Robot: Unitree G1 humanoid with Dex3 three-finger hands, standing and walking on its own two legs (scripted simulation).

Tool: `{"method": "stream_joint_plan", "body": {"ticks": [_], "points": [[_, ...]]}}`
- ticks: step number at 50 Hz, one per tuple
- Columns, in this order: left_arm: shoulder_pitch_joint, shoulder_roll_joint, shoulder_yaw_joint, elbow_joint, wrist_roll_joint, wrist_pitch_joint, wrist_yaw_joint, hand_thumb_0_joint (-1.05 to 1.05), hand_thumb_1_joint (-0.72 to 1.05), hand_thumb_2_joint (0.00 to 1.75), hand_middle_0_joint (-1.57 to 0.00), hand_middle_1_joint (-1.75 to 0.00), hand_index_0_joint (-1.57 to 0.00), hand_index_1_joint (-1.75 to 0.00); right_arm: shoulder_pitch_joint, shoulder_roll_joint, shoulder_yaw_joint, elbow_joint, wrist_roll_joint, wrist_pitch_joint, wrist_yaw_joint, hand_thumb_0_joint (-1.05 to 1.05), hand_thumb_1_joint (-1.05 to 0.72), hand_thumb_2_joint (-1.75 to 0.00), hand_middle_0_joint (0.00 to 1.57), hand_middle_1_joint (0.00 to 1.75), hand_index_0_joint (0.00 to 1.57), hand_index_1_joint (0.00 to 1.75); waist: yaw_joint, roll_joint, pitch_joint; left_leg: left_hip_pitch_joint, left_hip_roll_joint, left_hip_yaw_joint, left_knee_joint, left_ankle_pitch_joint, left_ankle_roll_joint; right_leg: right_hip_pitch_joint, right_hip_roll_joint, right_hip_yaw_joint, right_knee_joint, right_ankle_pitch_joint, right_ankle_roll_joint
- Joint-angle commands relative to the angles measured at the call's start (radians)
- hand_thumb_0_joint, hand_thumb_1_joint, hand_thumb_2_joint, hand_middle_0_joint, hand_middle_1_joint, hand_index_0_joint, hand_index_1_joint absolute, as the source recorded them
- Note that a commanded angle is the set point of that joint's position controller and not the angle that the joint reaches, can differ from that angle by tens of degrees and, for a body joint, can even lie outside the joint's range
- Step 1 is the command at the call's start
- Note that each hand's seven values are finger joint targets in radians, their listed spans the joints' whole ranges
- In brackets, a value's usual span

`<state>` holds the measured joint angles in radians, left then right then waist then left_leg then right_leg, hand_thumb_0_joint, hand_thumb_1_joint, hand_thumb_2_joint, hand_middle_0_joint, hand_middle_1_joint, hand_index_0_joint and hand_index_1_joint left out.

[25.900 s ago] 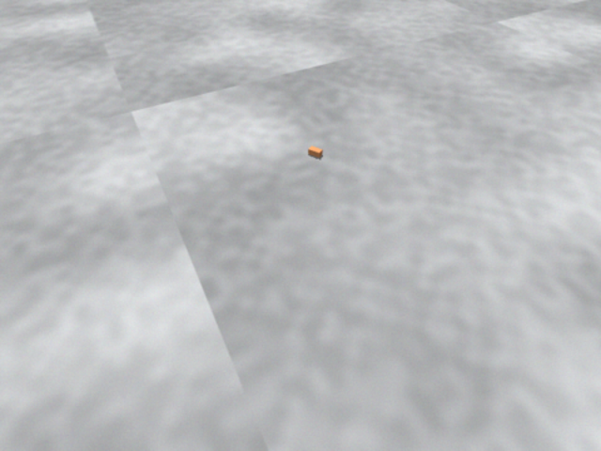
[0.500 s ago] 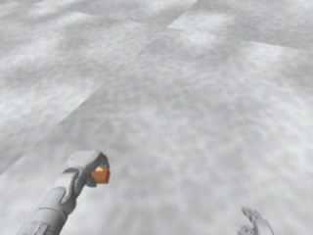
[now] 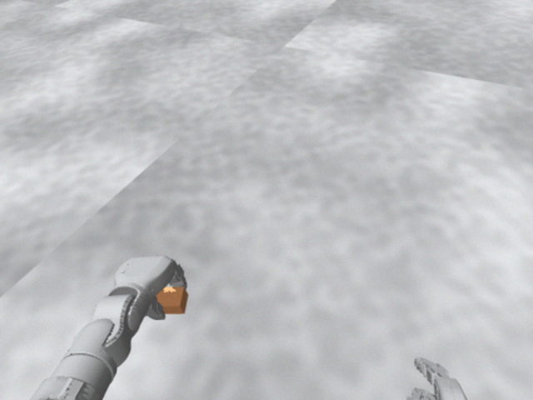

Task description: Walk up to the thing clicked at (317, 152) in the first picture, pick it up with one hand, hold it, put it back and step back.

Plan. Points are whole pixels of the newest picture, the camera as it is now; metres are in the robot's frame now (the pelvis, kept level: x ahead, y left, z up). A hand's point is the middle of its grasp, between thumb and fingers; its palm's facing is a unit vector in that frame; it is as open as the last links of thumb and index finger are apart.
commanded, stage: crouch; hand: left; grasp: from above
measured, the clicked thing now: (165, 300) +0.30 +0.22 -0.07
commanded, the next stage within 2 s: none
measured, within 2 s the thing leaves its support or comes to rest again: neither
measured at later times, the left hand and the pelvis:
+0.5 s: hand (178, 315) +0.33 +0.23 -0.21, palm faces -0.42 +0.05 -0.91, open 6.5 cm; pelvis -0.04 +0.00 -0.11, yaw +1 degrees
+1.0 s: hand (200, 330) +0.38 +0.24 -0.45, palm faces -0.45 +0.00 -0.90, open 6.5 cm; pelvis -0.07 +0.01 -0.30, yaw -2 degrees
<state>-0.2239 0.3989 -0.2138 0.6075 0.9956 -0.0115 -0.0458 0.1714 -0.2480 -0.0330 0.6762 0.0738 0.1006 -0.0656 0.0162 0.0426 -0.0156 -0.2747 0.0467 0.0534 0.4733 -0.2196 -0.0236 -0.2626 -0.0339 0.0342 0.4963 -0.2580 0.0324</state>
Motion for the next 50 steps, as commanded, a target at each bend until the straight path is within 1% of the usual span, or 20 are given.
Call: {"method": "stream_joint_plan", "body": {"ticks": [1, 4, 9, 11, 14, 19, 23, 28, 30, 31, 35, 37, 39, 41, 42, 43, 44, 46, 47, 50], "points": [[-0.303, 0.178, 0.101, -0.128, 0.019, -0.018, 0.077, 0.00, 0.86, 0.09, -1.19, -0.14, -1.23, -0.10, -0.074, -0.123, -0.046, -0.129, -0.011, -0.032, -0.006, 0.00, -0.89, -0.90, 0.20, 0.30, 0.20, 0.30, -0.016, -0.061, -0.221, 0.136, -0.051, 0.010, -0.018, 0.220, 0.032, -0.009, 0.057, -0.041, -0.058, 0.206, -0.029], [-0.287, 0.166, 0.099, -0.067, 0.031, -0.039, 0.117, 0.00, 0.87, 0.10, -1.20, -0.13, -1.24, -0.09, -0.064, -0.122, -0.048, -0.118, -0.016, -0.029, -0.001, 0.00, -0.89, -0.90, 0.20, 0.30, 0.20, 0.30, -0.025, -0.071, -0.195, 0.088, -0.056, 0.010, 0.008, 0.181, 0.033, -0.050, 0.051, -0.041, -0.043, 0.175, -0.028], [-0.373, 0.154, 0.093, 0.075, 0.078, -0.063, 0.213, 0.00, 0.87, 0.10, -1.22, -0.09, -1.25, -0.07, -0.029, -0.134, -0.061, -0.086, -0.035, -0.020, 0.012, 0.00, -0.89, -0.90, 0.20, 0.30, 0.20, 0.30, -0.058, -0.076, -0.206, -0.020, -0.051, -0.001, 0.124, 0.142, 0.025, -0.181, 0.052, -0.048, 0.061, 0.140, -0.031], [-0.450, 0.174, 0.107, 0.096, 0.103, -0.067, 0.261, 0.00, 0.86, 0.10, -1.22, -0.11, -1.24, -0.08, 0.005, -0.146, -0.072, -0.069, -0.046, -0.022, 0.022, 0.00, -0.90, -0.90, 0.20, 0.30, 0.20, 0.30, -0.066, -0.044, -0.280, -0.078, -0.047, 0.000, 0.208, 0.134, 0.020, -0.244, 0.051, -0.043, 0.137, 0.137, -0.033], [-0.502, 0.121, 0.081, 0.213, 0.138, -0.071, 0.325, 0.00, 0.85, 0.12, -1.22, -0.10, -1.25, -0.08, 0.039, -0.147, -0.083, -0.056, -0.063, -0.031, 0.036, 0.00, -0.90, -0.90, 0.20, 0.30, 0.20, 0.30, -0.095, -0.038, -0.326, -0.214, -0.040, -0.011, 0.357, 0.099, 0.013, -0.414, 0.056, -0.047, 0.278, 0.101, -0.041], [-0.625, 0.177, 0.109, 0.333, 0.189, -0.069, 0.398, 0.00, 0.85, 0.14, -1.22, -0.12, -1.25, -0.10, 0.082, -0.162, -0.094, -0.056, -0.081, -0.051, 0.047, 0.00, -0.90, -0.90, 0.20, 0.30, 0.20, 0.30, -0.111, 0.007, -0.466, -0.449, -0.041, -0.020, 0.577, 0.016, 0.021, -0.617, 0.051, -0.049, 0.481, 0.029, -0.045], [-0.714, 0.188, 0.128, 0.424, 0.189, -0.051, 0.434, 0.00, 0.85, 0.19, -1.22, -0.14, -1.24, -0.13, 0.114, -0.165, -0.096, -0.040, -0.092, -0.073, 0.043, 0.00, -0.90, -0.90, 0.20, 0.30, 0.20, 0.30, -0.128, 0.024, -0.533, -0.623, -0.039, -0.035, 0.693, -0.070, 0.027, -0.763, 0.056, -0.063, 0.611, -0.047, -0.052], [-0.795, 0.241, 0.167, 0.428, 0.176, -0.028, 0.451, 0.00, 0.81, 0.19, -1.20, -0.13, -1.21, -0.12, 0.147, -0.177, -0.104, -0.027, -0.109, -0.099, 0.035, 0.00, -0.89, -0.90, 0.20, 0.30, 0.20, 0.30, -0.132, 0.084, -0.715, -0.723, -0.025, -0.067, 0.845, -0.105, 0.025, -0.929, 0.056, -0.080, 0.791, -0.089, -0.062], [-0.834, 0.255, 0.176, 0.437, 0.174, -0.019, 0.446, 0.00, 0.83, 0.17, -1.20, -0.14, -1.23, -0.12, 0.145, -0.181, -0.102, -0.012, -0.118, -0.105, 0.034, 0.00, -0.89, -0.90, 0.20, 0.30, 0.20, 0.30, -0.146, 0.112, -0.729, -0.770, -0.016, -0.087, 0.884, -0.122, 0.023, -1.006, 0.054, -0.088, 0.853, -0.103, -0.064], [-0.836, 0.261, 0.185, 0.444, 0.173, -0.015, 0.445, 0.00, 0.83, 0.15, -1.20, -0.13, -1.23, -0.10, 0.149, -0.181, -0.104, -0.010, -0.120, -0.107, 0.034, 0.00, -0.89, -0.90, 0.20, 0.30, 0.20, 0.30, -0.137, 0.102, -0.743, -0.788, -0.015, -0.089, 0.901, -0.140, 0.024, -1.025, 0.055, -0.091, 0.871, -0.118, -0.066], [-0.871, 0.267, 0.192, 0.511, 0.169, -0.013, 0.424, 0.00, 0.80, 0.15, -1.17, -0.12, -1.20, -0.09, 0.161, -0.177, -0.096, 0.002, -0.128, -0.117, 0.036, 0.00, -0.89, -0.90, 0.20, 0.30, 0.20, 0.30, -0.174, 0.081, -0.711, -0.956, -0.018, -0.094, 0.983, -0.244, 0.031, -1.127, 0.057, -0.096, 0.948, -0.193, -0.066], [-0.902, 0.298, 0.211, 0.504, 0.166, -0.022, 0.416, 0.00, 0.79, 0.14, -1.17, -0.10, -1.19, -0.08, 0.167, -0.185, -0.098, -0.002, -0.129, -0.123, 0.039, 0.00, -0.89, -0.90, 0.20, 0.30, 0.20, 0.30, -0.170, 0.105, -0.756, -0.950, -0.018, -0.116, 1.010, -0.284, 0.025, -1.192, 0.056, -0.105, 1.000, -0.235, -0.072], [-0.900, 0.278, 0.197, 0.555, 0.167, -0.035, 0.406, 0.00, 0.81, 0.07, -1.18, -0.07, -1.21, -0.04, 0.169, -0.182, -0.092, 0.002, -0.130, -0.126, 0.044, 0.00, -0.89, -0.90, 0.20, 0.30, 0.20, 0.30, -0.200, 0.071, -0.713, -1.053, -0.022, -0.107, 1.062, -0.330, 0.034, -1.235, 0.060, -0.106, 1.018, -0.270, -0.069], [-0.947, 0.329, 0.217, 0.541, 0.172, -0.054, 0.403, 0.00, 0.83, 0.08, -1.19, -0.09, -1.22, -0.05, 0.176, -0.179, -0.083, 0.005, -0.134, -0.133, 0.049, 0.00, -0.89, -0.90, 0.20, 0.30, 0.20, 0.30, -0.211, 0.045, -0.719, -1.129, -0.026, -0.104, 1.116, -0.361, 0.042, -1.255, 0.062, -0.104, 1.041, -0.308, -0.065], [-0.948, 0.352, 0.232, 0.542, 0.172, -0.061, 0.405, 0.00, 0.84, 0.10, -1.19, -0.09, -1.23, -0.06, 0.171, -0.177, -0.079, 0.007, -0.137, -0.136, 0.053, 0.00, -0.89, -0.90, 0.20, 0.30, 0.20, 0.30, -0.199, 0.056, -0.727, -1.141, -0.026, -0.102, 1.140, -0.361, 0.042, -1.277, 0.060, -0.102, 1.061, -0.310, -0.065], [-0.958, 0.352, 0.229, 0.552, 0.178, -0.069, 0.404, 0.00, 0.84, 0.11, -1.19, -0.11, -1.22, -0.07, 0.175, -0.182, -0.076, 0.009, -0.139, -0.141, 0.058, 0.00, -0.89, -0.90, 0.20, 0.30, 0.20, 0.30, -0.214, 0.060, -0.730, -1.149, -0.025, -0.109, 1.164, -0.366, 0.041, -1.316, 0.058, -0.107, 1.085, -0.312, -0.065], [-1.009, 0.372, 0.236, 0.496, 0.189, -0.084, 0.409, 0.00, 0.83, 0.13, -1.18, -0.11, -1.22, -0.08, 0.175, -0.182, -0.074, 0.008, -0.142, -0.143, 0.062, 0.00, -0.89, -0.90, 0.20, 0.30, 0.20, 0.30, -0.210, 0.115, -0.780, -1.154, -0.025, -0.100, 1.186, -0.352, 0.038, -1.326, 0.060, -0.106, 1.114, -0.297, -0.068], [-1.003, 0.404, 0.253, 0.521, 0.209, -0.097, 0.421, 0.00, 0.84, 0.08, -1.19, -0.09, -1.23, -0.05, 0.176, -0.192, -0.068, 0.020, -0.147, -0.148, 0.069, 0.00, -0.89, -0.90, 0.20, 0.30, 0.20, 0.30, -0.204, 0.146, -0.786, -1.141, -0.022, -0.116, 1.215, -0.334, 0.031, -1.390, 0.057, -0.119, 1.164, -0.286, -0.070], [-1.016, 0.383, 0.250, 0.517, 0.216, -0.103, 0.426, 0.00, 0.83, 0.09, -1.18, -0.09, -1.22, -0.05, 0.183, -0.193, -0.063, 0.025, -0.151, -0.149, 0.075, 0.00, -0.89, -0.90, 0.20, 0.30, 0.20, 0.30, -0.216, 0.175, -0.808, -1.133, -0.022, -0.117, 1.234, -0.299, 0.028, -1.401, 0.056, -0.125, 1.193, -0.253, -0.071], [-1.035, 0.416, 0.264, 0.521, 0.232, -0.105, 0.444, 0.00, 0.81, 0.10, -1.18, -0.08, -1.21, -0.05, 0.185, -0.198, -0.059, 0.029, -0.159, -0.153, 0.088, 0.00, -0.90, -0.90, 0.20, 0.30, 0.20, 0.30, -0.210, 0.226, -0.837, -1.117, -0.018, -0.115, 1.276, -0.264, 0.024, -1.444, 0.054, -0.133, 1.237, -0.227, -0.072]]}}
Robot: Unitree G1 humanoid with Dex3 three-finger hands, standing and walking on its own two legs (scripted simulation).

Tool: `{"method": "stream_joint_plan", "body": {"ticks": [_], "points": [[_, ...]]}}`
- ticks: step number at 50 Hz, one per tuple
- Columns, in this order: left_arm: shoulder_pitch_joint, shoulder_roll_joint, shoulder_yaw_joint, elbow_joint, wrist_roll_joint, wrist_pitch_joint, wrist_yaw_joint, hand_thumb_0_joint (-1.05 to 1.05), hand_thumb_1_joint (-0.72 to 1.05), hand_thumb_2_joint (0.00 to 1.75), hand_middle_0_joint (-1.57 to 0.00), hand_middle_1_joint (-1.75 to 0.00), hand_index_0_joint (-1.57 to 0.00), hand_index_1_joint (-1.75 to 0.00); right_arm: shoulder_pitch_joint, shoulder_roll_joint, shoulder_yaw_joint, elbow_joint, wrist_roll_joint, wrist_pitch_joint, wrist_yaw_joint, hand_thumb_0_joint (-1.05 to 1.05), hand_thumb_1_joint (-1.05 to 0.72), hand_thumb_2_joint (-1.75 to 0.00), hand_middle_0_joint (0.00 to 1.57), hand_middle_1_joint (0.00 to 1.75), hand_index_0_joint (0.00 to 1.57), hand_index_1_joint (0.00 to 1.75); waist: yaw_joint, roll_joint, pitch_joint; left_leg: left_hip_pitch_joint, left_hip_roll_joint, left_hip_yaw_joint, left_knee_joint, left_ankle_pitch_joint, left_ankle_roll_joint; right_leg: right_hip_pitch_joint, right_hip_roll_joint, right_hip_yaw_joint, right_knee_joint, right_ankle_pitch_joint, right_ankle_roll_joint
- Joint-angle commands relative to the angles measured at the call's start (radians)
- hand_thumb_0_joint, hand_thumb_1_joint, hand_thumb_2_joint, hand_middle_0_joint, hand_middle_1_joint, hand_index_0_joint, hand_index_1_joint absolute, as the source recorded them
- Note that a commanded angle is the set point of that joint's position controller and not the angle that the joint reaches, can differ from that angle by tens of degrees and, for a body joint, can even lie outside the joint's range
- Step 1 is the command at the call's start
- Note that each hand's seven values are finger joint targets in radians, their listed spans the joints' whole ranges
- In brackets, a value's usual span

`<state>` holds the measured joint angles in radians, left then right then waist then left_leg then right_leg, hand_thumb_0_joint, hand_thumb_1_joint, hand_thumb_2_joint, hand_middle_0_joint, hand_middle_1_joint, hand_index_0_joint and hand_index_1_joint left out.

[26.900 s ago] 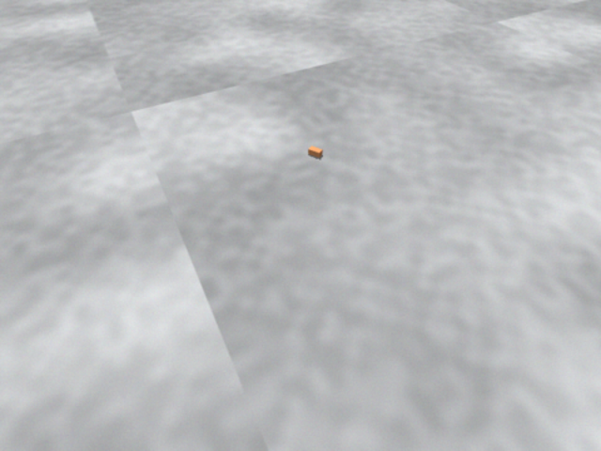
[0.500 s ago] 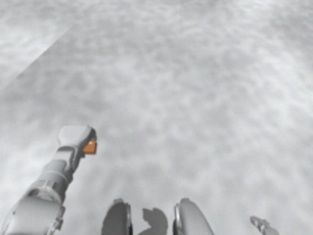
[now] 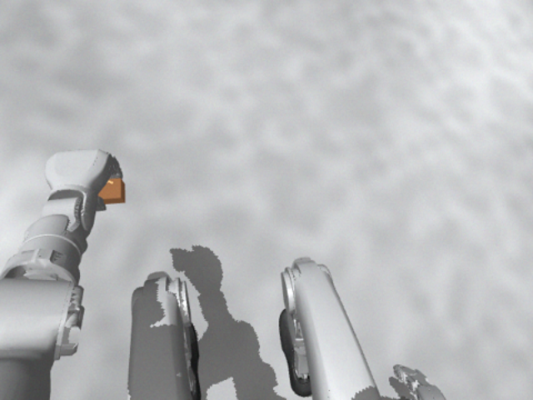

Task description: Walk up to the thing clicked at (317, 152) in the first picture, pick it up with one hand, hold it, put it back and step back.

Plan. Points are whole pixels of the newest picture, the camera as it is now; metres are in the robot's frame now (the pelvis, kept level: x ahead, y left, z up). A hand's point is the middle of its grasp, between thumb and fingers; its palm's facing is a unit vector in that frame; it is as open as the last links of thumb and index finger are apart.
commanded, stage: crouch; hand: left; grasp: from above
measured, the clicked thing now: (102, 192) +0.46 +0.24 -0.18
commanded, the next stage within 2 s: lower in 1.02 s
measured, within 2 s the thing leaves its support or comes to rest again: neither
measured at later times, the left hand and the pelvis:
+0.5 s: hand (108, 195) +0.48 +0.25 -0.24, palm faces -0.45 -0.03 -0.89, open 6.5 cm; pelvis +0.00 -0.01 -0.09, yaw -3 degrees
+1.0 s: hand (112, 198) +0.49 +0.26 -0.30, palm faces -0.45 -0.03 -0.89, open 6.6 cm; pelvis -0.01 -0.01 -0.14, yaw -5 degrees
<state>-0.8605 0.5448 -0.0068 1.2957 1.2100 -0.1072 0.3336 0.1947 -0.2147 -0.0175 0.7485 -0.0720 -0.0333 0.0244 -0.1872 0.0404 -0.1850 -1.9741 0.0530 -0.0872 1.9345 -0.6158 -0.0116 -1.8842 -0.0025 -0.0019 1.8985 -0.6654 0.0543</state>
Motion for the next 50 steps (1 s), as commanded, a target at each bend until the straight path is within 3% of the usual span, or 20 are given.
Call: {"method": "stream_joint_plan", "body": {"ticks": [1, 3, 7, 9, 13, 21, 22, 23, 25, 26, 27, 28, 30, 31, 35, 38, 41, 44, 47, 50], "points": [[-0.415, 0.264, 0.054, -0.169, 0.021, -0.008, 0.069, 0.00, 0.78, 0.12, -1.17, -0.08, -1.20, -0.06, 0.168, -0.235, -0.073, -0.037, -0.016, -0.019, 0.003, 0.00, -0.90, -0.90, 0.20, 0.30, 0.20, 0.30, -0.015, 0.237, -0.685, 0.577, -0.024, 0.030, -0.166, 0.147, 0.013, 0.164, 0.025, -0.098, -0.152, 0.194, -0.093], [-0.391, 0.244, 0.047, -0.126, 0.023, 0.000, 0.072, 0.00, 0.78, 0.09, -1.16, -0.07, -1.20, -0.04, 0.177, -0.235, -0.072, -0.031, -0.025, -0.023, 0.014, 0.00, -0.90, -0.90, 0.20, 0.30, 0.20, 0.30, -0.024, 0.226, -0.675, 0.560, -0.022, 0.037, -0.127, 0.175, 0.017, 0.162, 0.025, -0.103, -0.133, 0.221, -0.090], [-0.451, 0.275, 0.060, -0.194, 0.007, 0.010, 0.065, 0.00, 0.79, 0.15, -1.18, -0.09, -1.20, -0.07, 0.181, -0.242, -0.078, -0.026, -0.031, -0.023, 0.029, 0.00, -0.90, -0.90, 0.20, 0.30, 0.20, 0.30, -0.017, 0.286, -0.739, 0.566, -0.019, 0.040, -0.080, 0.233, 0.014, 0.155, 0.024, -0.108, -0.076, 0.271, -0.089], [-0.420, 0.271, 0.053, -0.128, 0.008, 0.014, 0.055, 0.00, 0.81, 0.13, -1.20, -0.08, -1.22, -0.06, 0.181, -0.243, -0.075, -0.022, -0.033, -0.019, 0.035, 0.00, -0.90, -0.90, 0.20, 0.30, 0.20, 0.30, -0.032, 0.232, -0.673, 0.504, -0.017, 0.045, -0.041, 0.221, 0.023, 0.133, 0.033, -0.111, -0.068, 0.267, -0.085], [-0.453, 0.300, 0.064, -0.140, 0.001, 0.004, 0.043, 0.00, 0.80, 0.16, -1.18, -0.10, -1.21, -0.08, 0.180, -0.247, -0.075, -0.021, -0.037, -0.013, 0.045, 0.00, -0.90, -0.90, 0.20, 0.30, 0.20, 0.30, -0.031, 0.236, -0.668, 0.454, -0.015, 0.049, 0.004, 0.211, 0.024, 0.118, 0.036, -0.110, -0.029, 0.264, -0.084], [-0.471, 0.339, 0.073, -0.029, 0.013, -0.027, 0.037, 0.00, 0.85, 0.10, -1.19, -0.11, -1.23, -0.08, 0.170, -0.253, -0.053, -0.020, -0.047, -0.008, 0.063, 0.00, -0.90, -0.90, 0.20, 0.30, 0.20, 0.30, -0.052, 0.198, -0.578, 0.307, -0.016, 0.057, 0.081, 0.144, 0.032, 0.079, 0.048, -0.118, 0.033, 0.219, -0.083], [-0.471, 0.348, 0.072, -0.031, 0.019, -0.032, 0.036, 0.00, 0.83, 0.10, -1.19, -0.11, -1.22, -0.07, 0.162, -0.256, -0.047, -0.021, -0.047, -0.005, 0.064, 0.00, -0.90, -0.90, 0.20, 0.30, 0.20, 0.30, -0.044, 0.206, -0.596, 0.302, -0.019, 0.057, 0.083, 0.142, 0.030, 0.075, 0.051, -0.121, 0.045, 0.213, -0.085], [-0.511, 0.398, 0.089, -0.056, 0.021, -0.039, 0.040, 0.00, 0.83, 0.10, -1.17, -0.13, -1.21, -0.09, 0.152, -0.257, -0.049, -0.021, -0.046, -0.003, 0.063, 0.00, -0.90, -0.90, 0.20, 0.30, 0.20, 0.30, -0.031, 0.232, -0.621, 0.299, -0.019, 0.065, 0.098, 0.140, 0.031, 0.080, 0.054, -0.114, 0.048, 0.210, -0.086], [-0.474, 0.361, 0.078, 0.012, 0.022, -0.039, 0.043, 0.00, 0.83, 0.09, -1.17, -0.13, -1.21, -0.09, 0.162, -0.256, -0.040, -0.025, -0.051, -0.003, 0.068, 0.00, -0.90, -0.90, 0.20, 0.30, 0.20, 0.30, -0.051, 0.207, -0.586, 0.273, -0.018, 0.058, 0.107, 0.123, 0.030, 0.066, 0.055, -0.127, 0.065, 0.193, -0.085], [-0.491, 0.384, 0.082, 0.000, 0.025, -0.042, 0.046, 0.00, 0.82, 0.10, -1.18, -0.13, -1.21, -0.09, 0.152, -0.262, -0.035, -0.021, -0.051, 0.000, 0.067, 0.00, -0.90, -0.90, 0.20, 0.30, 0.20, 0.30, -0.040, 0.203, -0.588, 0.269, -0.018, 0.058, 0.113, 0.117, 0.032, 0.056, 0.057, -0.128, 0.068, 0.189, -0.086], [-0.493, 0.401, 0.097, 0.011, 0.030, -0.042, 0.050, 0.00, 0.84, 0.10, -1.18, -0.14, -1.22, -0.10, 0.168, -0.267, -0.034, -0.020, -0.053, -0.002, 0.067, 0.00, -0.90, -0.90, 0.20, 0.30, 0.20, 0.30, -0.051, 0.215, -0.585, 0.277, -0.018, 0.056, 0.122, 0.121, 0.031, 0.050, 0.052, -0.131, 0.077, 0.193, -0.084], [-0.496, 0.381, 0.083, 0.021, 0.025, -0.045, 0.049, 0.00, 0.84, 0.07, -1.17, -0.13, -1.21, -0.08, 0.159, -0.263, -0.029, -0.022, -0.056, -0.001, 0.069, 0.00, -0.90, -0.90, 0.20, 0.30, 0.20, 0.30, -0.054, 0.216, -0.587, 0.267, -0.017, 0.054, 0.129, 0.124, 0.030, 0.047, 0.057, -0.134, 0.090, 0.196, -0.085], [-0.525, 0.430, 0.099, 0.014, 0.032, -0.050, 0.052, 0.00, 0.84, 0.10, -1.17, -0.14, -1.21, -0.10, 0.158, -0.273, -0.026, -0.020, -0.055, 0.000, 0.067, 0.00, -0.90, -0.90, 0.20, 0.30, 0.20, 0.30, -0.050, 0.231, -0.593, 0.261, -0.017, 0.051, 0.138, 0.109, 0.031, 0.024, 0.057, -0.139, 0.104, 0.181, -0.086], [-0.518, 0.410, 0.089, 0.029, 0.027, -0.053, 0.053, 0.00, 0.83, 0.11, -1.17, -0.14, -1.21, -0.10, 0.159, -0.268, -0.019, -0.023, -0.060, 0.000, 0.068, 0.00, -0.90, -0.90, 0.20, 0.30, 0.20, 0.30, -0.063, 0.221, -0.582, 0.240, -0.017, 0.052, 0.150, 0.107, 0.032, 0.038, 0.060, -0.140, 0.105, 0.182, -0.083], [-0.529, 0.427, 0.087, 0.049, 0.027, -0.065, 0.057, 0.00, 0.82, 0.08, -1.15, -0.15, -1.20, -0.10, 0.156, -0.272, -0.001, -0.015, -0.068, -0.004, 0.069, 0.00, -0.90, -0.90, 0.20, 0.30, 0.20, 0.30, -0.071, 0.214, -0.549, 0.193, -0.017, 0.052, 0.181, 0.087, 0.035, 0.026, 0.063, -0.143, 0.122, 0.168, -0.081], [-0.546, 0.483, 0.108, 0.043, 0.039, -0.073, 0.066, 0.00, 0.79, 0.07, -1.12, -0.15, -1.17, -0.10, 0.161, -0.285, 0.008, -0.014, -0.071, -0.005, 0.067, 0.00, -0.90, -0.90, 0.20, 0.30, 0.20, 0.30, -0.067, 0.240, -0.562, 0.198, -0.018, 0.046, 0.192, 0.077, 0.032, 0.005, 0.061, -0.152, 0.142, 0.154, -0.082], [-0.544, 0.450, 0.089, 0.061, 0.042, -0.078, 0.069, 0.00, 0.80, 0.08, -1.13, -0.15, -1.18, -0.10, 0.149, -0.284, 0.013, -0.014, -0.076, -0.007, 0.069, 0.00, -0.90, -0.90, 0.20, 0.30, 0.20, 0.30, -0.079, 0.267, -0.518, 0.204, -0.018, 0.036, 0.186, 0.037, 0.025, -0.051, 0.064, -0.166, 0.156, 0.118, -0.089], [-0.548, 0.499, 0.111, 0.044, 0.047, -0.078, 0.077, 0.00, 0.79, 0.08, -1.14, -0.14, -1.18, -0.10, 0.154, -0.292, 0.024, -0.012, -0.076, -0.006, 0.069, 0.00, -0.90, -0.90, 0.20, 0.30, 0.20, 0.30, -0.064, 0.271, -0.553, 0.193, -0.020, 0.040, 0.209, 0.075, 0.028, -0.027, 0.064, -0.164, 0.169, 0.158, -0.085], [-0.531, 0.466, 0.087, 0.072, 0.047, -0.073, 0.074, 0.00, 0.82, 0.14, -1.16, -0.17, -1.20, -0.14, 0.163, -0.293, 0.031, -0.009, -0.079, -0.009, 0.073, 0.00, -0.90, -0.90, 0.20, 0.30, 0.20, 0.30, -0.091, 0.250, -0.522, 0.176, -0.016, 0.039, 0.234, 0.097, 0.033, -0.022, 0.066, -0.168, 0.172, 0.191, -0.078], [-0.526, 0.501, 0.106, 0.052, 0.041, -0.074, 0.077, 0.00, 0.81, 0.12, -1.15, -0.17, -1.18, -0.13, 0.159, -0.293, 0.034, -0.014, -0.080, -0.006, 0.075, 0.00, -0.90, -0.90, 0.20, 0.30, 0.20, 0.30, -0.075, 0.263, -0.550, 0.158, -0.018, 0.040, 0.240, 0.102, 0.032, 0.003, 0.068, -0.165, 0.180, 0.196, -0.077]]}}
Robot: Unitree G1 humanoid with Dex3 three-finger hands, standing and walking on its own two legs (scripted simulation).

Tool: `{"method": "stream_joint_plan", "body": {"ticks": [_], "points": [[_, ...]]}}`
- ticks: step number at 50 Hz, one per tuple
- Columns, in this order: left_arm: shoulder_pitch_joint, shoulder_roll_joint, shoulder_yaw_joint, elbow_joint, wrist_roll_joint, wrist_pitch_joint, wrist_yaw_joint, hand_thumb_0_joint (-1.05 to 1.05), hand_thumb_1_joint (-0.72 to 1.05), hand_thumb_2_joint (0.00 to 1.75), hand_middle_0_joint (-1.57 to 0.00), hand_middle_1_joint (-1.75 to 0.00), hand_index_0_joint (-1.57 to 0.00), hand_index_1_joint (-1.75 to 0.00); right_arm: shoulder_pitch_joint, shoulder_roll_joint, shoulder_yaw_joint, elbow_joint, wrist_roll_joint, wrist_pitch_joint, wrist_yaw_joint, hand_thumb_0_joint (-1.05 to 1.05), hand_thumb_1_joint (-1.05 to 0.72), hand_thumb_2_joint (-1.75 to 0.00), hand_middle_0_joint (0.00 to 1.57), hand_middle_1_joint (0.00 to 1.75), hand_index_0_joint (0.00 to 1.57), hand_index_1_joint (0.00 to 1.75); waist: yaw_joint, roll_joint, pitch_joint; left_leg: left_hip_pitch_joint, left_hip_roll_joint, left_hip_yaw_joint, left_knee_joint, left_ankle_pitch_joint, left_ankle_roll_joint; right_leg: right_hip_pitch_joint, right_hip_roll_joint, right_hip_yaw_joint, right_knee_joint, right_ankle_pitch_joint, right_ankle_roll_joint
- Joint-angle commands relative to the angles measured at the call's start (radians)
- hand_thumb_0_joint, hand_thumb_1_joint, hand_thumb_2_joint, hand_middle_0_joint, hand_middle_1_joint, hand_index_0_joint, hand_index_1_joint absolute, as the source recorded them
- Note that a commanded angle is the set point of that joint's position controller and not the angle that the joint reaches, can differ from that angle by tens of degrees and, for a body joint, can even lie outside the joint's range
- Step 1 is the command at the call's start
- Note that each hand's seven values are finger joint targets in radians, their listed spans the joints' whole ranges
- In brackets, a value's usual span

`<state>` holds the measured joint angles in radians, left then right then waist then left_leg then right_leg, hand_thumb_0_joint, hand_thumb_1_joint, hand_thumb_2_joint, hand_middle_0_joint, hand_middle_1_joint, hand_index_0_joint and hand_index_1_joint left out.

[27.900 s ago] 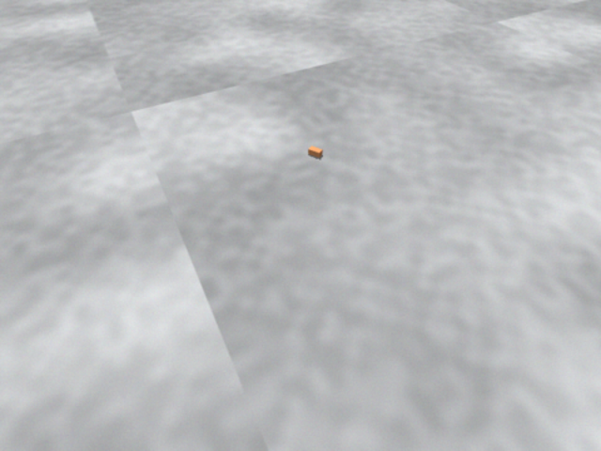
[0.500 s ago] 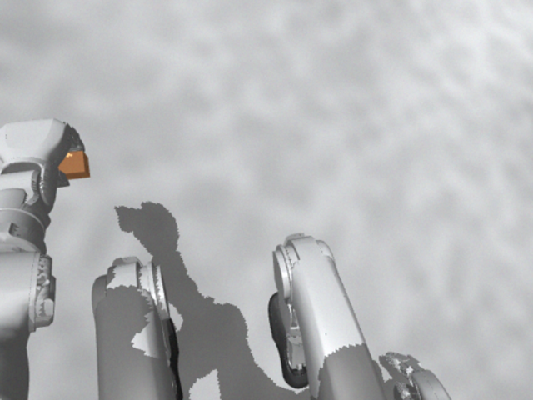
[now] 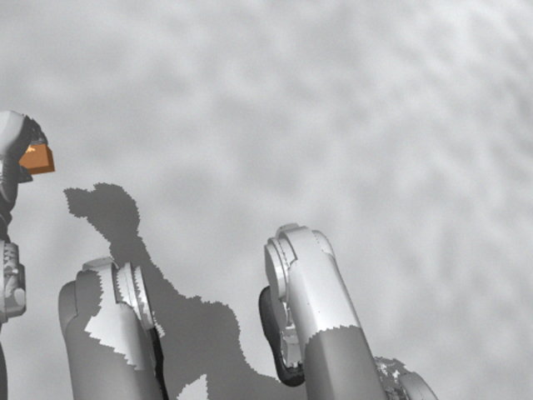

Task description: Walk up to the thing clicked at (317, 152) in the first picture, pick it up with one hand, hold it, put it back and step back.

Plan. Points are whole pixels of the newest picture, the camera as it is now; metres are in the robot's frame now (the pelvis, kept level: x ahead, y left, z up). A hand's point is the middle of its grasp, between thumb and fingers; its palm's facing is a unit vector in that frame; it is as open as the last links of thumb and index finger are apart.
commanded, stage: crouch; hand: left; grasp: from above
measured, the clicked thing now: (24, 161) +0.49 +0.30 -0.20
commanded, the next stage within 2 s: lower in 0.02 s
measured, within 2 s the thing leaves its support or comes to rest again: rests again in 1.58 s
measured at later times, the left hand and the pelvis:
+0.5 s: hand (27, 174) +0.47 +0.30 -0.21, palm faces -0.47 -0.09 -0.88, open 6.6 cm; pelvis +0.00 +0.00 -0.02, yaw -2 degrees
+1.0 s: hand (40, 175) +0.48 +0.30 -0.25, palm faces -0.46 -0.11 -0.88, open 6.5 cm; pelvis +0.01 +0.00 -0.03, yaw -4 degrees
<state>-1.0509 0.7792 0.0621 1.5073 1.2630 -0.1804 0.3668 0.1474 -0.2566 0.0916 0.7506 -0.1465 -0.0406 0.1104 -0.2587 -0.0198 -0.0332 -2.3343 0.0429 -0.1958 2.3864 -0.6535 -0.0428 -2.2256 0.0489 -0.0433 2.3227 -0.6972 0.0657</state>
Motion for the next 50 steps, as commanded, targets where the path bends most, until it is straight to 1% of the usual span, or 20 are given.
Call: {"method": "stream_joint_plan", "body": {"ticks": [1, 3, 4, 7, 10, 17, 21, 22, 24, 26, 28, 31, 33, 34, 38, 44, 46, 47, 48, 50], "points": [[-0.318, 0.266, 0.038, -0.150, -0.014, 0.002, 0.043, 0.00, 0.81, 0.13, -1.15, -0.18, -1.18, -0.14, 0.205, -0.254, -0.076, -0.016, -0.005, 0.000, -0.011, 0.00, -0.90, -0.90, 0.20, 0.30, 0.20, 0.30, 0.006, 0.316, -0.699, 0.527, -0.004, 0.146, -0.210, 0.144, 0.064, 0.338, 0.019, -0.128, -0.241, 0.230, -0.088], [-0.326, 0.260, 0.039, -0.182, -0.010, 0.004, 0.043, 0.00, 0.86, 0.12, -1.18, -0.17, -1.22, -0.13, 0.212, -0.255, -0.074, -0.022, -0.008, 0.001, -0.009, 0.00, -0.90, -0.90, 0.20, 0.30, 0.20, 0.30, -0.004, 0.351, -0.714, 0.558, -0.007, 0.142, -0.213, 0.169, 0.057, 0.334, 0.014, -0.135, -0.225, 0.251, -0.091], [-0.310, 0.237, 0.022, -0.159, -0.011, 0.007, 0.039, 0.00, 0.86, 0.12, -1.19, -0.17, -1.22, -0.13, 0.202, -0.253, -0.075, -0.018, -0.004, 0.003, -0.008, 0.00, -0.91, -0.90, 0.20, 0.30, 0.20, 0.30, -0.004, 0.351, -0.692, 0.563, -0.004, 0.140, -0.213, 0.167, 0.057, 0.314, 0.018, -0.136, -0.220, 0.252, -0.093], [-0.318, 0.264, 0.038, -0.167, -0.016, 0.007, 0.037, 0.00, 0.80, 0.14, -1.17, -0.16, -1.20, -0.13, 0.206, -0.258, -0.073, -0.022, -0.004, 0.008, -0.003, 0.00, -0.91, -0.90, 0.20, 0.30, 0.20, 0.30, -0.011, 0.338, -0.689, 0.535, -0.004, 0.137, -0.203, 0.172, 0.060, 0.330, 0.019, -0.137, -0.220, 0.259, -0.090], [-0.291, 0.224, 0.014, -0.101, -0.016, 0.006, 0.035, 0.00, 0.81, 0.13, -1.18, -0.16, -1.20, -0.13, 0.204, -0.255, -0.063, -0.024, -0.009, 0.007, 0.001, 0.00, -0.91, -0.90, 0.20, 0.30, 0.20, 0.30, -0.029, 0.306, -0.637, 0.504, -0.005, 0.133, -0.192, 0.165, 0.063, 0.320, 0.021, -0.140, -0.219, 0.259, -0.088], [-0.317, 0.285, 0.037, -0.106, -0.001, -0.028, 0.060, 0.00, 0.86, 0.16, -1.21, -0.19, -1.24, -0.16, 0.193, -0.274, -0.044, -0.031, -0.024, -0.001, 0.003, 0.00, -0.91, -0.90, 0.20, 0.30, 0.20, 0.30, -0.032, 0.346, -0.625, 0.524, -0.006, 0.122, -0.171, 0.166, 0.056, 0.295, 0.021, -0.152, -0.190, 0.253, -0.089], [-0.321, 0.299, 0.041, -0.079, 0.017, -0.047, 0.088, 0.00, 0.89, 0.16, -1.22, -0.22, -1.26, -0.18, 0.188, -0.277, -0.033, -0.033, -0.035, -0.008, 0.009, 0.00, -0.91, -0.90, 0.20, 0.30, 0.20, 0.30, -0.054, 0.351, -0.618, 0.514, -0.003, 0.117, -0.149, 0.161, 0.057, 0.292, 0.027, -0.159, -0.178, 0.256, -0.086], [-0.348, 0.332, 0.071, -0.125, 0.019, -0.052, 0.103, 0.00, 0.90, 0.17, -1.21, -0.23, -1.25, -0.19, 0.196, -0.285, -0.032, -0.033, -0.040, -0.010, 0.007, 0.00, -0.90, -0.90, 0.20, 0.30, 0.20, 0.30, -0.048, 0.364, -0.656, 0.533, -0.003, 0.115, -0.149, 0.176, 0.056, 0.307, 0.025, -0.161, -0.180, 0.267, -0.084], [-0.321, 0.333, 0.073, -0.087, 0.019, -0.047, 0.119, 0.00, 0.93, 0.17, -1.25, -0.21, -1.28, -0.18, 0.186, -0.286, -0.027, -0.035, -0.046, -0.016, 0.010, 0.00, -0.91, -0.90, 0.20, 0.30, 0.20, 0.30, -0.040, 0.378, -0.626, 0.524, -0.001, 0.118, -0.144, 0.168, 0.055, 0.284, 0.025, -0.160, -0.171, 0.262, -0.085], [-0.321, 0.329, 0.068, -0.066, 0.031, -0.045, 0.131, 0.00, 0.94, 0.18, -1.25, -0.23, -1.29, -0.19, 0.186, -0.286, -0.021, -0.032, -0.050, -0.021, 0.013, 0.00, -0.91, -0.90, 0.20, 0.30, 0.20, 0.30, -0.057, 0.388, -0.613, 0.519, -0.001, 0.115, -0.141, 0.158, 0.054, 0.276, 0.027, -0.164, -0.166, 0.256, -0.086], [-0.327, 0.356, 0.079, -0.082, 0.034, -0.040, 0.144, 0.00, 0.90, 0.19, -1.23, -0.22, -1.26, -0.19, 0.178, -0.292, -0.017, -0.033, -0.052, -0.023, 0.013, 0.00, -0.91, -0.90, 0.20, 0.30, 0.20, 0.30, -0.048, 0.402, -0.630, 0.517, -0.001, 0.114, -0.138, 0.157, 0.054, 0.283, 0.030, -0.164, -0.164, 0.256, -0.087], [-0.302, 0.334, 0.070, -0.045, 0.026, -0.028, 0.151, 0.00, 0.91, 0.19, -1.22, -0.19, -1.26, -0.16, 0.178, -0.292, -0.016, -0.033, -0.060, -0.031, 0.016, 0.00, -0.89, -0.89, 0.20, 0.30, 0.20, 0.30, -0.054, 0.386, -0.620, 0.513, 0.003, 0.110, -0.127, 0.150, 0.055, 0.275, 0.031, -0.168, -0.159, 0.255, -0.085], [-0.303, 0.316, 0.052, -0.005, 0.024, -0.019, 0.151, 0.00, 0.89, 0.18, -1.21, -0.19, -1.24, -0.15, 0.179, -0.296, -0.009, -0.030, -0.063, -0.040, 0.020, 0.00, -0.89, -0.89, 0.20, 0.30, 0.20, 0.30, -0.080, 0.350, -0.563, 0.477, 0.003, 0.107, -0.116, 0.141, 0.060, 0.268, 0.034, -0.170, -0.164, 0.254, -0.080], [-0.319, 0.348, 0.064, -0.037, 0.016, -0.020, 0.156, 0.00, 0.86, 0.15, -1.19, -0.18, -1.22, -0.14, 0.176, -0.299, -0.002, -0.032, -0.065, -0.041, 0.020, 0.00, -0.89, -0.89, 0.20, 0.30, 0.20, 0.30, -0.070, 0.366, -0.589, 0.467, 0.004, 0.108, -0.115, 0.155, 0.061, 0.300, 0.035, -0.164, -0.169, 0.271, -0.078], [-0.296, 0.364, 0.073, -0.003, -0.006, -0.012, 0.158, 0.00, 0.90, 0.14, -1.21, -0.18, -1.25, -0.14, 0.183, -0.302, 0.011, -0.030, -0.069, -0.052, 0.027, 0.00, -0.89, -0.89, 0.20, 0.30, 0.20, 0.30, -0.074, 0.324, -0.599, 0.444, 0.008, 0.103, -0.098, 0.173, 0.067, 0.352, 0.038, -0.162, -0.168, 0.292, -0.069], [-0.294, 0.394, 0.081, -0.029, -0.002, -0.025, 0.160, 0.00, 0.90, 0.13, -1.22, -0.15, -1.26, -0.11, 0.163, -0.317, 0.023, -0.040, -0.078, -0.059, 0.030, 0.00, -0.90, -0.89, 0.20, 0.30, 0.20, 0.30, -0.077, 0.390, -0.617, 0.508, 0.011, 0.088, -0.098, 0.196, 0.054, 0.341, 0.043, -0.186, -0.145, 0.301, -0.080], [-0.273, 0.383, 0.072, 0.008, 0.003, -0.026, 0.165, 0.00, 0.92, 0.14, -1.24, -0.14, -1.28, -0.11, 0.161, -0.313, 0.031, -0.040, -0.083, -0.061, 0.036, 0.00, -0.90, -0.90, 0.20, 0.30, 0.20, 0.30, -0.087, 0.373, -0.583, 0.476, 0.012, 0.088, -0.090, 0.187, 0.057, 0.345, 0.046, -0.184, -0.144, 0.303, -0.077], [-0.281, 0.405, 0.088, -0.036, 0.004, -0.031, 0.173, 0.00, 0.90, 0.15, -1.24, -0.14, -1.27, -0.11, 0.159, -0.316, 0.033, -0.037, -0.084, -0.059, 0.034, 0.00, -0.90, -0.89, 0.20, 0.30, 0.20, 0.30, -0.070, 0.388, -0.607, 0.495, 0.012, 0.091, -0.096, 0.203, 0.055, 0.362, 0.048, -0.184, -0.151, 0.317, -0.075], [-0.272, 0.409, 0.092, -0.022, 0.011, -0.030, 0.178, 0.00, 0.92, 0.16, -1.25, -0.14, -1.27, -0.11, 0.157, -0.321, 0.031, -0.040, -0.084, -0.059, 0.035, 0.00, -0.90, -0.89, 0.20, 0.30, 0.20, 0.30, -0.073, 0.409, -0.604, 0.512, 0.012, 0.088, -0.097, 0.211, 0.050, 0.344, 0.045, -0.190, -0.138, 0.317, -0.081], [-0.266, 0.382, 0.073, 0.006, 0.013, -0.029, 0.184, 0.00, 0.91, 0.16, -1.24, -0.14, -1.27, -0.11, 0.146, -0.320, 0.036, -0.042, -0.086, -0.061, 0.038, 0.00, -0.90, -0.90, 0.20, 0.30, 0.20, 0.30, -0.084, 0.412, -0.575, 0.519, 0.016, 0.080, -0.095, 0.217, 0.048, 0.316, 0.049, -0.197, -0.130, 0.322, -0.082]]}}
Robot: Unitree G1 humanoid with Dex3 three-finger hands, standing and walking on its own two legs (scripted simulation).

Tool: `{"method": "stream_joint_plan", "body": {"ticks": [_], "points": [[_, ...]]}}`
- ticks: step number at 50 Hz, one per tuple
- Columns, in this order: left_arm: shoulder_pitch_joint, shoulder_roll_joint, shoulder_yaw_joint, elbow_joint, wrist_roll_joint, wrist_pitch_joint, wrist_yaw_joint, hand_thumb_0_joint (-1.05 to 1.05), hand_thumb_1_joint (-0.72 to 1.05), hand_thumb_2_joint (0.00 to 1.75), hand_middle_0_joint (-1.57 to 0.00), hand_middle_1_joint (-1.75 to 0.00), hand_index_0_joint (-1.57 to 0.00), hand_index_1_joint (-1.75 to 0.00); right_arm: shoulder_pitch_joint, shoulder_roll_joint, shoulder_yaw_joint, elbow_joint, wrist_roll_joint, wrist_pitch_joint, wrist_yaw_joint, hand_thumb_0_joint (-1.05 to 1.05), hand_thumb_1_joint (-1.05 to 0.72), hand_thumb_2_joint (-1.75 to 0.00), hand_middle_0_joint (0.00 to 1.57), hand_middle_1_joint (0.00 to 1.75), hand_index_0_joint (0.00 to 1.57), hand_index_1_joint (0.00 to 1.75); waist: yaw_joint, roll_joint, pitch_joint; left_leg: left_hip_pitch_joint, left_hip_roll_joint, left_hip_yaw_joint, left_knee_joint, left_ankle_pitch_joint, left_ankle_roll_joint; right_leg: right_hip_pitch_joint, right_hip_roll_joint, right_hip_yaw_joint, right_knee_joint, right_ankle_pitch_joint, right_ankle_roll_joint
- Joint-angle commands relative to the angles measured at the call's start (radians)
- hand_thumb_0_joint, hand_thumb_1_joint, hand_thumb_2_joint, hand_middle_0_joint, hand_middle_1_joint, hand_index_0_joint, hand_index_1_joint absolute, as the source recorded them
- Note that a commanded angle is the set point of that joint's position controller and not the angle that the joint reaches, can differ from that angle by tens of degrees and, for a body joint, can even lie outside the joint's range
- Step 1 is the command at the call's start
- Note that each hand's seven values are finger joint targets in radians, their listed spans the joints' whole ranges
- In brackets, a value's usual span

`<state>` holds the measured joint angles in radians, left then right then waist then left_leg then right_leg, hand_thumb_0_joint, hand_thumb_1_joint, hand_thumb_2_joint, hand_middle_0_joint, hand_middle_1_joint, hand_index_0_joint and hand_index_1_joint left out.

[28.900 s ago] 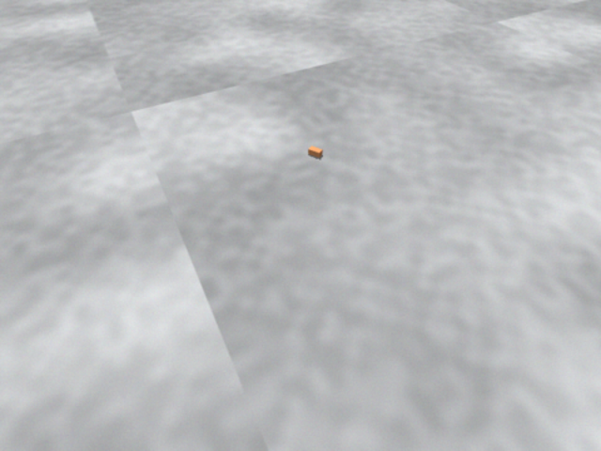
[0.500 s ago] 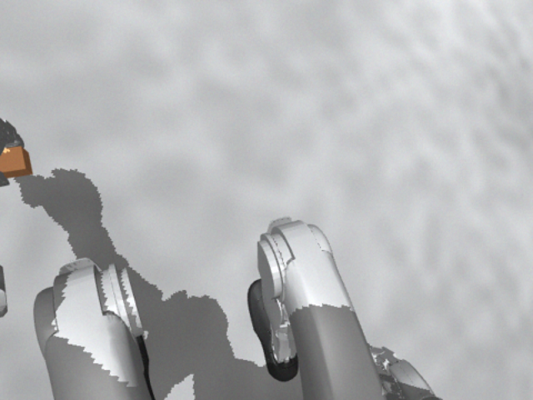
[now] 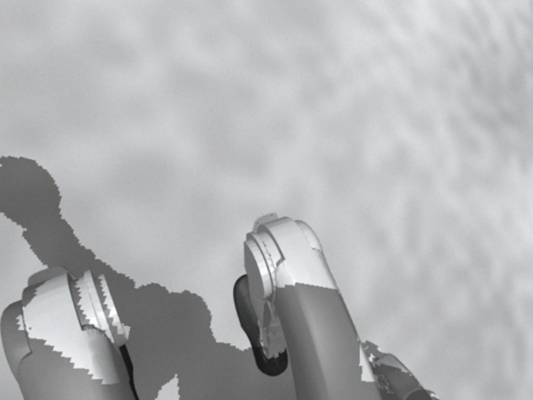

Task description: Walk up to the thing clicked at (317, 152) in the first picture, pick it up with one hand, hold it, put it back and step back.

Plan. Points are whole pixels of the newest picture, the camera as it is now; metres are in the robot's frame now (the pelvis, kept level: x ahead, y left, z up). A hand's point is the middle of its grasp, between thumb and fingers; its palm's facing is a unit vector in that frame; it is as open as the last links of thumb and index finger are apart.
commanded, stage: rest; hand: left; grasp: from above
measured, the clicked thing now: out of the picture +0.46 +0.33 -0.26
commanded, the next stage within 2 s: open in 0.84 s
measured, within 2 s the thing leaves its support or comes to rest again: rests again in 0.58 s
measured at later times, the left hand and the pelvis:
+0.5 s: hand out of the picture +0.45 +0.33 -0.24, palm faces -0.45 -0.14 -0.88, open 6.5 cm; pelvis +0.00 +0.01 -0.01, yaw -2 degrees
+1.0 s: hand out of the picture +0.45 +0.33 -0.25, palm faces -0.44 -0.15 -0.88, open 6.5 cm; pelvis -0.01 +0.01 -0.01, yaw -3 degrees
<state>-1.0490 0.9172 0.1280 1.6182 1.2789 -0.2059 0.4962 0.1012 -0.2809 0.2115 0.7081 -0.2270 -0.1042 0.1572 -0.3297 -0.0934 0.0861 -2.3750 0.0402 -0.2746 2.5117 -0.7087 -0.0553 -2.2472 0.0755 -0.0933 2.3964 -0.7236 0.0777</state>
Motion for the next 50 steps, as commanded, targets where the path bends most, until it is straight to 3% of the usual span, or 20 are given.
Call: {"method": "stream_joint_plan", "body": {"ticks": [1, 4, 5, 7, 9, 13, 15, 18, 19, 21, 24, 28, 33, 34, 36, 40, 42, 47, 48, 50], "points": [[-0.274, 0.225, -0.007, -0.080, 0.001, -0.001, 0.056, 0.00, 0.92, 0.16, -1.25, -0.14, -1.28, -0.11, 0.194, -0.299, -0.080, 0.001, -0.011, -0.001, -0.004, 0.00, -0.90, -0.90, 0.20, 0.30, 0.20, 0.30, -0.040, 0.468, -0.655, 0.542, 0.018, 0.159, -0.210, 0.262, 0.062, 0.328, 0.023, -0.151, -0.206, 0.342, -0.093], [-0.279, 0.261, 0.015, -0.098, -0.005, -0.005, 0.072, 0.00, 0.93, 0.14, -1.25, -0.13, -1.29, -0.10, 0.193, -0.308, -0.076, -0.004, -0.013, -0.007, -0.002, 0.00, -0.90, -0.89, 0.20, 0.30, 0.20, 0.30, -0.026, 0.475, -0.660, 0.534, 0.017, 0.157, -0.216, 0.254, 0.064, 0.344, 0.023, -0.150, -0.212, 0.338, -0.091], [-0.265, 0.254, 0.000, -0.079, 0.000, -0.002, 0.073, 0.00, 0.92, 0.15, -1.25, -0.13, -1.28, -0.10, 0.185, -0.301, -0.072, -0.001, -0.014, -0.010, 0.001, 0.00, -0.90, -0.90, 0.20, 0.30, 0.20, 0.30, -0.021, 0.479, -0.660, 0.537, 0.022, 0.157, -0.212, 0.256, 0.064, 0.353, 0.027, -0.144, -0.210, 0.345, -0.090], [-0.291, 0.248, -0.007, -0.081, 0.000, -0.001, 0.080, 0.00, 0.94, 0.16, -1.26, -0.15, -1.29, -0.12, 0.192, -0.310, -0.067, -0.001, -0.022, -0.020, 0.008, 0.00, -0.90, -0.90, 0.20, 0.30, 0.20, 0.30, -0.046, 0.473, -0.643, 0.541, 0.021, 0.153, -0.211, 0.251, 0.063, 0.342, 0.026, -0.155, -0.208, 0.338, -0.089], [-0.297, 0.279, 0.012, -0.113, -0.009, -0.003, 0.090, 0.00, 0.94, 0.14, -1.26, -0.13, -1.29, -0.10, 0.184, -0.316, -0.064, -0.008, -0.024, -0.023, 0.008, 0.00, -0.90, -0.90, 0.20, 0.30, 0.20, 0.30, -0.034, 0.487, -0.680, 0.551, 0.024, 0.147, -0.214, 0.256, 0.063, 0.367, 0.029, -0.158, -0.212, 0.343, -0.088], [-0.300, 0.248, -0.023, -0.055, -0.006, 0.007, 0.090, 0.00, 0.96, 0.14, -1.29, -0.12, -1.31, -0.09, 0.179, -0.320, -0.055, -0.005, -0.028, -0.040, 0.019, 0.00, -0.90, -0.90, 0.20, 0.30, 0.20, 0.30, -0.063, 0.469, -0.633, 0.540, 0.026, 0.144, -0.197, 0.233, 0.064, 0.335, 0.032, -0.160, -0.204, 0.328, -0.086], [-0.285, 0.283, -0.001, -0.078, -0.014, 0.006, 0.098, 0.00, 0.95, 0.15, -1.28, -0.12, -1.31, -0.09, 0.167, -0.325, -0.054, -0.010, -0.025, -0.044, 0.018, 0.00, -0.90, -0.90, 0.20, 0.30, 0.20, 0.30, -0.030, 0.507, -0.658, 0.565, 0.026, 0.141, -0.216, 0.244, 0.057, 0.350, 0.031, -0.164, -0.203, 0.326, -0.092], [-0.294, 0.245, -0.033, -0.031, -0.007, 0.009, 0.098, 0.00, 0.98, 0.14, -1.30, -0.13, -1.33, -0.10, 0.163, -0.328, -0.042, -0.008, -0.033, -0.054, 0.026, 0.00, -0.90, -0.90, 0.20, 0.30, 0.20, 0.30, -0.065, 0.492, -0.609, 0.550, 0.028, 0.137, -0.207, 0.227, 0.056, 0.322, 0.034, -0.174, -0.193, 0.315, -0.091], [-0.314, 0.260, -0.023, -0.039, -0.017, 0.004, 0.102, 0.00, 0.98, 0.13, -1.29, -0.13, -1.32, -0.10, 0.161, -0.335, -0.044, -0.012, -0.031, -0.057, 0.027, 0.00, -0.90, -0.90, 0.20, 0.30, 0.20, 0.30, -0.072, 0.484, -0.597, 0.529, 0.028, 0.132, -0.205, 0.211, 0.058, 0.314, 0.033, -0.180, -0.198, 0.303, -0.090], [-0.282, 0.274, -0.019, -0.023, -0.017, 0.005, 0.103, 0.00, 0.95, 0.14, -1.27, -0.13, -1.30, -0.10, 0.155, -0.337, -0.039, -0.015, -0.028, -0.062, 0.028, 0.00, -0.90, -0.90, 0.20, 0.30, 0.20, 0.30, -0.054, 0.484, -0.600, 0.531, 0.028, 0.131, -0.202, 0.216, 0.058, 0.320, 0.034, -0.178, -0.196, 0.305, -0.091], [-0.271, 0.305, 0.002, -0.016, -0.008, 0.007, 0.113, 0.00, 0.97, 0.13, -1.29, -0.12, -1.32, -0.09, 0.157, -0.344, -0.034, -0.019, -0.034, -0.068, 0.033, 0.00, -0.90, -0.90, 0.20, 0.30, 0.20, 0.30, -0.056, 0.485, -0.603, 0.537, 0.029, 0.129, -0.207, 0.221, 0.057, 0.339, 0.036, -0.179, -0.198, 0.311, -0.090], [-0.282, 0.286, -0.015, -0.029, -0.018, 0.003, 0.116, 0.00, 0.97, 0.14, -1.28, -0.13, -1.31, -0.10, 0.151, -0.347, -0.024, -0.028, -0.037, -0.077, 0.040, 0.00, -0.90, -0.90, 0.20, 0.30, 0.20, 0.30, -0.070, 0.491, -0.603, 0.534, 0.030, 0.125, -0.201, 0.236, 0.058, 0.351, 0.039, -0.181, -0.198, 0.328, -0.087], [-0.251, 0.322, 0.003, -0.022, -0.017, 0.001, 0.125, 0.00, 0.93, 0.14, -1.26, -0.12, -1.29, -0.10, 0.145, -0.356, -0.019, -0.028, -0.037, -0.080, 0.041, 0.00, -0.90, -0.90, 0.20, 0.30, 0.20, 0.30, -0.053, 0.508, -0.624, 0.566, 0.034, 0.116, -0.208, 0.266, 0.051, 0.366, 0.042, -0.189, -0.192, 0.346, -0.089], [-0.252, 0.302, -0.009, 0.001, -0.016, 0.002, 0.123, 0.00, 0.95, 0.14, -1.27, -0.12, -1.30, -0.09, 0.151, -0.357, -0.017, -0.026, -0.042, -0.082, 0.046, 0.00, -0.90, -0.90, 0.20, 0.30, 0.20, 0.30, -0.073, 0.508, -0.592, 0.551, 0.034, 0.116, -0.202, 0.266, 0.052, 0.361, 0.042, -0.189, -0.187, 0.352, -0.088], [-0.254, 0.340, 0.016, 0.006, -0.009, 0.001, 0.125, 0.00, 0.95, 0.12, -1.28, -0.10, -1.30, -0.07, 0.169, -0.366, -0.015, -0.020, -0.043, -0.084, 0.051, 0.00, -0.90, -0.90, 0.20, 0.30, 0.20, 0.30, -0.082, 0.487, -0.573, 0.530, 0.035, 0.117, -0.190, 0.259, 0.056, 0.363, 0.039, -0.189, -0.188, 0.350, -0.083], [-0.247, 0.344, 0.013, 0.008, -0.012, -0.005, 0.128, 0.00, 0.94, 0.14, -1.28, -0.10, -1.30, -0.08, 0.151, -0.367, -0.009, -0.024, -0.049, -0.087, 0.051, 0.00, -0.90, -0.90, 0.20, 0.30, 0.20, 0.30, -0.080, 0.493, -0.563, 0.527, 0.037, 0.112, -0.196, 0.235, 0.056, 0.363, 0.042, -0.191, -0.198, 0.330, -0.085], [-0.281, 0.315, -0.021, -0.032, -0.018, -0.014, 0.123, 0.00, 0.94, 0.12, -1.27, -0.10, -1.30, -0.08, 0.132, -0.364, -0.005, -0.042, -0.045, -0.090, 0.051, 0.00, -0.90, -0.90, 0.20, 0.30, 0.20, 0.30, -0.080, 0.487, -0.582, 0.533, 0.036, 0.113, -0.192, 0.229, 0.057, 0.361, 0.043, -0.191, -0.200, 0.329, -0.084], [-0.237, 0.336, -0.008, 0.023, -0.013, -0.015, 0.133, 0.00, 0.95, 0.18, -1.29, -0.11, -1.31, -0.09, 0.147, -0.378, -0.005, -0.028, -0.048, -0.092, 0.053, 0.00, -0.90, -0.90, 0.20, 0.30, 0.20, 0.30, -0.082, 0.464, -0.565, 0.520, 0.039, 0.107, -0.188, 0.238, 0.059, 0.376, 0.048, -0.192, -0.204, 0.339, -0.079], [-0.271, 0.313, -0.028, -0.008, -0.022, -0.021, 0.134, 0.00, 0.87, 0.15, -1.21, -0.14, -1.23, -0.12, 0.136, -0.369, -0.003, -0.030, -0.046, -0.095, 0.055, 0.00, -0.90, -0.90, 0.20, 0.30, 0.20, 0.30, -0.079, 0.480, -0.564, 0.523, 0.038, 0.108, -0.191, 0.234, 0.056, 0.365, 0.046, -0.189, -0.201, 0.332, -0.083], [-0.231, 0.337, 0.000, 0.035, -0.016, -0.012, 0.144, 0.00, 0.71, 0.11, -1.05, -0.16, -1.07, -0.13, 0.151, -0.376, 0.000, -0.023, -0.053, -0.095, 0.056, 0.00, -0.90, -0.90, 0.20, 0.30, 0.20, 0.30, -0.080, 0.481, -0.568, 0.539, 0.040, 0.104, -0.193, 0.248, 0.054, 0.376, 0.046, -0.199, -0.198, 0.346, -0.082]]}}
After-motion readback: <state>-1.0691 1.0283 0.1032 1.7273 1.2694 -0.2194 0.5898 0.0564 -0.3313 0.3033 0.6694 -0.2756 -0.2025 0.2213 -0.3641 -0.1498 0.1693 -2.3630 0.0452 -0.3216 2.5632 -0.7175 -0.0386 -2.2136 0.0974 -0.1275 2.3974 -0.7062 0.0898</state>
